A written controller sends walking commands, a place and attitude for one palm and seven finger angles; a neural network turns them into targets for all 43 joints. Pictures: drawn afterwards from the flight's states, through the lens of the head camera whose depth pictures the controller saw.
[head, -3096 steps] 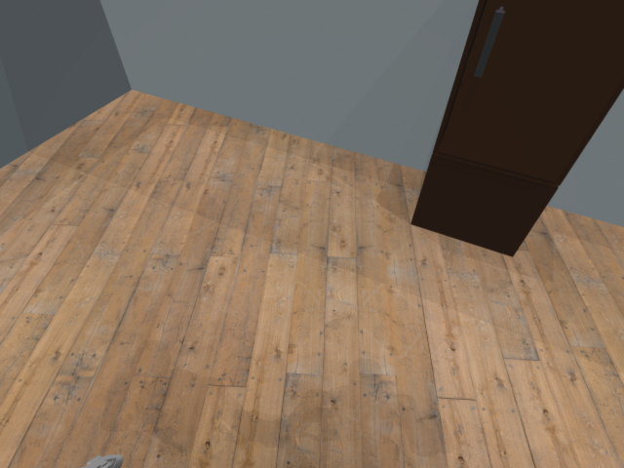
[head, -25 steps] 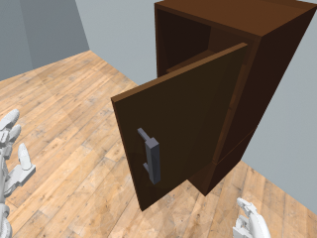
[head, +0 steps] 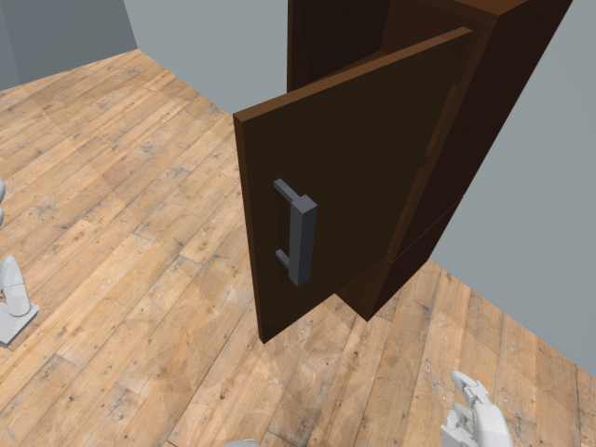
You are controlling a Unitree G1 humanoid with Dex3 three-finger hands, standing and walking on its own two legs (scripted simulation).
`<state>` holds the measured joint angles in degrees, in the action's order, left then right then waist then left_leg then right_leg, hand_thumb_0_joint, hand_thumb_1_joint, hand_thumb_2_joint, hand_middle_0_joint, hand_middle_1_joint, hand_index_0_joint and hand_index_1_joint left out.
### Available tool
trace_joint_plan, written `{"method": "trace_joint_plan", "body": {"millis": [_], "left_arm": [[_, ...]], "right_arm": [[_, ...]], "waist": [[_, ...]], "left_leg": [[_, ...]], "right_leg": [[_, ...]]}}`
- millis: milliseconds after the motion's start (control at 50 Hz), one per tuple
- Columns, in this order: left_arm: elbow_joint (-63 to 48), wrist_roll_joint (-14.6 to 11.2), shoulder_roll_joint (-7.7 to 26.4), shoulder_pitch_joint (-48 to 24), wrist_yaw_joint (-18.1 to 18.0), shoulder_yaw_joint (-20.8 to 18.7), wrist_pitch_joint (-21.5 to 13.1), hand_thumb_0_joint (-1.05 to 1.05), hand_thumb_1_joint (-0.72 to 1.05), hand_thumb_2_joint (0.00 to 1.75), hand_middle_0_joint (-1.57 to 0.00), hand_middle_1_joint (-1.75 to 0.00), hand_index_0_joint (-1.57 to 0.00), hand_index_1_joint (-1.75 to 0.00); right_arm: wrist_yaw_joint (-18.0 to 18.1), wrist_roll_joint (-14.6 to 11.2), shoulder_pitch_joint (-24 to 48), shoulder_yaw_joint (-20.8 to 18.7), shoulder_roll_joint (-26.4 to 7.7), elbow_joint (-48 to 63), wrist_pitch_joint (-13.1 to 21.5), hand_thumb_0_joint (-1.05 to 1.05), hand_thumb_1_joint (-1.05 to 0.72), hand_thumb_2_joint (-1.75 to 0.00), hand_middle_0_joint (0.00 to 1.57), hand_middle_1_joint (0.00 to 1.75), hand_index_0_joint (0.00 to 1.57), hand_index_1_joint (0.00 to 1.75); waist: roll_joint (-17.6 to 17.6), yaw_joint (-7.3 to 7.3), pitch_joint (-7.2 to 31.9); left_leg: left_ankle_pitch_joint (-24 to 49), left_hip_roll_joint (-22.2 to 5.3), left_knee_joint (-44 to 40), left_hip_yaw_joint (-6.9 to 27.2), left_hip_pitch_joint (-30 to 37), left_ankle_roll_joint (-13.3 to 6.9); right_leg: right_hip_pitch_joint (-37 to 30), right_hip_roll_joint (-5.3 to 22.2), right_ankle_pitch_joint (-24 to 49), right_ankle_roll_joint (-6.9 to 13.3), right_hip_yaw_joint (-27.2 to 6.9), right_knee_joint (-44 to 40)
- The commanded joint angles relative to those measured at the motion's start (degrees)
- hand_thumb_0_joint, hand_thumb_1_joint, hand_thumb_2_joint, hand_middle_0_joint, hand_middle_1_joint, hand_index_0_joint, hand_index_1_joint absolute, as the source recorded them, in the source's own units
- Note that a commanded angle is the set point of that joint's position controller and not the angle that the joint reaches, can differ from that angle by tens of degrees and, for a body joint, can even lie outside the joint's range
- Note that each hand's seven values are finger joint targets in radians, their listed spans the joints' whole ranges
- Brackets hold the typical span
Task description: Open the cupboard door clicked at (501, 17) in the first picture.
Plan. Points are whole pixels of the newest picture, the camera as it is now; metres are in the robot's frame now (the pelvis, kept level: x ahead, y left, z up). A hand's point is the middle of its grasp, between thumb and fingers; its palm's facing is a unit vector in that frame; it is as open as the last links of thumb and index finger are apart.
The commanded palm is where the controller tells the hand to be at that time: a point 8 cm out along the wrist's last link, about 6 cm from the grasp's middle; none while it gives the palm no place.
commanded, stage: step back with the hand held close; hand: left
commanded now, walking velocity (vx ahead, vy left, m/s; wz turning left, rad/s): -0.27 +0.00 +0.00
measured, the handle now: (291, 235) +0.38 +0.04 +0.07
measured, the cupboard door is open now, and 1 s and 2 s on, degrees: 84 84 84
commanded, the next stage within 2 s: stop stepping back and stand still in 0.46 s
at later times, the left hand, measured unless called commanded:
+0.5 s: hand out of the picture +0.12 +0.27 +0.19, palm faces +0.45 -0.80 -0.41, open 7.4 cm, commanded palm +0.06 +0.31 +0.19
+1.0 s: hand out of the picture +0.04 +0.23 +0.17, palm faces +0.37 -0.83 -0.42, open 7.4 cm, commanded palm -0.03 +0.28 +0.19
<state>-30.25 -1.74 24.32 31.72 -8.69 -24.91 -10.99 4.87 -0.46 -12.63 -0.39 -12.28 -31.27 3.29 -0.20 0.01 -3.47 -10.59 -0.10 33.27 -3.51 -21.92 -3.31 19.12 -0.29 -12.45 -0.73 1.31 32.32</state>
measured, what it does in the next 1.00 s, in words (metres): walks backwards: right foot, then left foot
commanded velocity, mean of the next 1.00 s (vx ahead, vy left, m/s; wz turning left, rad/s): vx -0.12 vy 0.04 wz -0.03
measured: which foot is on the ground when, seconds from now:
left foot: down 0.00-0.64, up 0.66-0.84, down 0.86-1.00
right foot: down 0.00-0.28, up 0.30-0.62, down 0.64-1.00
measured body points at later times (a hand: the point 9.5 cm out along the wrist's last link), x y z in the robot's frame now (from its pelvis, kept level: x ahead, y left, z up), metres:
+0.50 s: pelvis -0.09 +0.01 +0.01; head -0.05 +0.04 +0.46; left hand +0.09 +0.31 +0.21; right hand +0.09 -0.21 -0.07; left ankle +0.01 +0.10 -0.73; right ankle -0.16 -0.13 -0.67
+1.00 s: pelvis -0.18 -0.01 +0.00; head -0.19 +0.00 +0.45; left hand +0.01 +0.27 +0.19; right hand -0.06 -0.29 -0.07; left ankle -0.15 +0.07 -0.73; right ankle -0.24 -0.12 -0.72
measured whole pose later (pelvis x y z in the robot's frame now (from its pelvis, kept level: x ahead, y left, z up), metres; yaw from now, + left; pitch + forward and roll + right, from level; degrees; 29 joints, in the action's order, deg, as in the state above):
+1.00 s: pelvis -0.18 -0.01 +0.00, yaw -3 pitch -1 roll +1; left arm -27.1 -2.3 23.5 31.1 -9.3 -23.2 -10.3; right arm 3.8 0.0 -14.0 -1.2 -13.4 -36.3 5.6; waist 3.1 2.2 1.3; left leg -13.5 2.0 30.3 -4.5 -16.1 -3.2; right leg 10.6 -0.1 -22.5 -0.3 0.9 33.9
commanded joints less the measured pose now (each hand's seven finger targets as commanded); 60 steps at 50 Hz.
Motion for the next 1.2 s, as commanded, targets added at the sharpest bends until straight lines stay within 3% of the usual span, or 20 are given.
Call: {"method": "trace_joint_plan", "body": {"millis": [0,60,100,140,220,260,280,340,400,500,580,640,700,800,860,900,940,1040,1120,1180], "left_arm": [[-11.2,0.5,8.3,-1.9,-1.5,-7.7,-4.0,0.0,0.9,0.9,-0.2,-0.3,-0.2,-0.3],[-11.9,0.5,9.8,-2.7,-1.4,-8.6,-4.4,0.0,0.9,0.9,-0.2,-0.3,-0.2,-0.3],[-11.4,0.3,8.4,-4.0,-1.8,-6.1,-4.3,0.0,0.9,0.9,-0.2,-0.3,-0.2,-0.3],[-11.2,0.4,8.5,-6.3,-2.4,-4.9,-4.0,0.0,0.9,0.9,-0.2,-0.3,-0.2,-0.3],[-13.1,0.0,10.4,-8.3,-2.6,-6.8,-3.9,0.0,0.9,0.9,-0.2,-0.3,-0.2,-0.3],[-14.2,0.4,12.0,-6.7,-2.9,-10.1,-5.5,0.0,0.9,0.9,-0.2,-0.3,-0.2,-0.3],[-13.1,0.1,10.2,-4.6,-2.4,-9.7,-5.6,0.0,0.9,0.9,-0.2,-0.3,-0.2,-0.3],[-14.8,-0.7,8.0,-3.8,-2.4,-7.7,-5.5,0.0,0.9,0.9,-0.2,-0.3,-0.2,-0.3],[-15.4,-1.4,6.1,-2.9,-2.0,-4.4,-4.4,0.0,0.9,0.9,-0.2,-0.3,-0.2,-0.3],[-15.0,-2.4,8.1,-2.9,-1.6,-5.0,-3.0,0.0,0.9,0.9,-0.2,-0.3,-0.2,-0.3],[-15.5,-3.2,11.5,2.4,-0.4,-8.6,-3.8,0.0,0.9,0.9,-0.2,-0.3,-0.2,-0.3],[-13.0,-3.4,14.1,2.8,-1.1,-10.6,-4.1,0.0,0.9,0.9,-0.2,-0.3,-0.2,-0.3],[-7.8,-1.8,11.7,3.9,-1.7,-9.6,-2.1,0.0,0.9,0.9,-0.2,-0.3,-0.2,-0.3],[-5.3,-0.9,9.2,-4.5,-2.1,-5.0,-2.1,0.0,0.9,0.9,-0.2,-0.3,-0.2,-0.3],[-8.3,-0.7,10.4,-3.4,-2.1,-5.2,-3.4,0.0,0.9,0.9,-0.2,-0.3,-0.2,-0.3],[-12.7,-0.4,11.3,-2.1,-2.2,-5.9,-4.1,0.0,0.9,0.9,-0.2,-0.3,-0.2,-0.3],[-13.8,-0.2,11.0,-1.1,-1.8,-6.0,-4.4,0.0,0.9,0.9,-0.2,-0.3,-0.2,-0.3],[-6.7,-0.5,9.6,0.5,-1.6,-7.6,-4.3,0.0,0.9,0.9,-0.2,-0.3,-0.2,-0.3],[-4.6,-0.8,7.8,-0.9,-1.1,-4.9,-4.3,0.0,0.9,0.9,-0.2,-0.3,-0.2,-0.3],[-5.1,-0.2,7.7,-7.9,-1.3,-3.0,-3.9,0.0,0.9,0.9,-0.2,-0.3,-0.2,-0.3]], "right_arm": [[0.3,0.1,5.4,-2.9,-8.2,8.6,4.4,0.0,-0.9,-0.9,0.2,0.3,0.2,0.3],[0.2,0.4,4.8,-3.3,-8.0,7.8,4.8,0.0,-0.9,-0.9,0.2,0.3,0.2,0.3],[-0.3,0.6,3.3,-3.4,-7.0,6.0,4.4,0.0,-0.9,-0.9,0.2,0.3,0.2,0.3],[-1.0,0.8,3.5,-2.8,-6.1,4.2,3.9,0.0,-0.9,-0.9,0.2,0.3,0.2,0.3],[0.1,0.5,5.7,-2.0,-6.7,4.5,3.9,0.0,-0.9,-0.9,0.2,0.3,0.2,0.3],[0.5,0.8,7.0,-3.0,-8.0,5.3,4.8,0.0,-0.9,-0.9,0.2,0.3,0.2,0.3],[0.0,1.4,5.6,-3.1,-6.4,5.1,5.7,0.0,-0.9,-0.9,0.2,0.3,0.2,0.3],[-1.4,1.6,5.0,-4.2,-6.6,3.0,7.2,0.0,-0.9,-0.9,0.2,0.3,0.2,0.3],[-2.2,1.3,4.9,-3.7,-6.5,2.0,7.9,0.0,-0.9,-0.9,0.2,0.3,0.2,0.3],[-2.2,1.8,6.0,-2.8,-6.5,2.0,7.5,0.0,-0.9,-0.9,0.2,0.3,0.2,0.3],[-2.4,1.2,6.3,-2.3,-5.8,4.0,5.5,0.0,-0.9,-0.9,0.2,0.3,0.2,0.3],[-2.2,0.1,6.9,-1.6,-5.2,5.0,3.5,0.0,-0.9,-0.9,0.2,0.3,0.2,0.3],[-1.4,-0.7,6.1,-0.6,-4.2,4.5,3.4,0.0,-0.9,-0.9,0.2,0.3,0.2,0.3],[-0.2,-0.2,5.5,-1.5,-6.6,3.5,4.5,0.0,-0.9,-0.9,0.2,0.3,0.2,0.3],[-0.3,-0.8,4.7,-2.8,-8.6,4.5,4.8,0.0,-0.9,-0.9,0.2,0.3,0.2,0.3],[-0.9,0.1,4.1,-1.8,-7.4,4.8,4.8,0.0,-0.9,-0.9,0.2,0.3,0.2,0.3],[-1.3,0.7,4.7,-2.0,-7.4,4.4,5.9,0.0,-0.9,-0.9,0.2,0.3,0.2,0.3],[-0.8,0.5,4.5,-1.7,-6.8,5.0,6.1,0.0,-0.9,-0.9,0.2,0.3,0.2,0.3],[-0.8,0.7,3.3,-2.7,-6.8,3.6,4.8,0.0,-0.9,-0.9,0.2,0.3,0.2,0.3],[-0.5,0.6,3.2,-1.8,-6.7,2.3,5.8,0.0,-0.9,-0.9,0.2,0.3,0.2,0.3]], "waist": [[-8.9,-0.67,6.4],[-1.6,-0.21,5.5],[7.7,0.62,4.4],[12.9,0.76,7.3],[-0.1,0.82,3.5],[-17.9,-0.33,7.0],[-17.7,0.35,10.1],[-7.1,0.2,9.6],[-10.6,0.46,12.4],[-14.2,0.17,13.6],[-11.4,-0.66,14.8],[9.6,-1.26,10.6],[9.5,0.31,13.0],[7.5,0.97,8.7],[-1.1,0.26,12.3],[-9.5,0.58,13.7],[-12.5,0.17,9.3],[-7.5,0.41,2.0],[6.8,1.28,2.4],[3.7,1.71,3.9]], "left_leg": [[-27.7,-11.7,-18.9,13.8,-19.4,-2.6],[-26.9,-6.3,-9.5,9.0,-14.1,-0.6],[-17.8,-0.4,10.0,4.4,-0.4,3.1],[-13.5,0.1,22.3,4.0,5.2,3.4],[-11.7,-3.1,-7.7,6.7,4.5,1.7],[-13.2,-18.6,-19.9,22.9,-10.4,-4.8],[-20.0,-21.3,-25.0,26.3,-12.9,-6.6],[4.7,-18.7,-15.7,19.1,2.2,-7.0],[13.6,-17.3,-15.6,15.7,10.1,-5.4],[7.3,-15.2,-20.6,12.8,12.0,-3.0],[-0.9,-7.8,-15.5,5.3,11.3,1.7],[-11.3,0.8,15.5,2.2,-0.7,4.8],[-10.0,-0.5,16.8,2.8,-9.5,3.9],[0.0,0.6,-4.9,-0.3,6.0,1.4],[21.5,-5.5,-5.8,5.2,17.3,-1.7],[33.8,-8.0,-6.7,11.4,18.0,-2.7],[18.1,-10.9,-13.3,15.0,10.3,-2.5],[-19.7,-6.6,-18.4,10.2,-8.2,0.7],[-8.0,-0.5,6.1,5.5,5.7,3.5],[-4.5,-1.6,-2.4,6.0,8.7,2.5]], "right_leg": [[-18.7,-1.0,-3.9,0.6,-2.5,6.4],[-8.9,2.5,-12.6,2.7,-10.0,-3.7],[10.1,12.3,-23.5,7.7,-22.3,-17.7],[12.8,17.3,-14.4,9.5,-21.1,-18.6],[8.3,6.9,-4.1,2.7,-9.9,-5.6],[-4.9,-2.3,-8.6,-0.9,-2.0,16.7],[-6.8,-3.9,-14.7,-0.6,-3.8,30.3],[5.9,-2.5,-16.0,-0.4,-5.3,32.3],[5.1,-2.6,-17.1,-1.0,-2.5,24.1],[-3.4,-4.3,-18.3,-0.2,0.8,5.8],[-12.3,-2.1,-3.7,1.6,2.0,-17.8],[-3.0,18.1,13.5,6.8,-17.0,-19.6],[-17.9,14.7,43.9,6.5,-9.2,-6.9],[-12.9,12.0,35.9,2.7,-7.7,-6.2],[-8.4,5.1,27.0,-2.6,-4.7,-0.9],[-5.8,1.8,9.4,-0.8,-0.7,3.1],[-6.6,0.0,-11.8,0.1,-0.1,2.8],[-15.5,1.1,-8.4,1.8,-1.0,-8.0],[3.9,13.1,-21.1,8.2,-19.0,-23.2],[0.2,9.6,-9.8,5.2,-11.4,-17.0]]}}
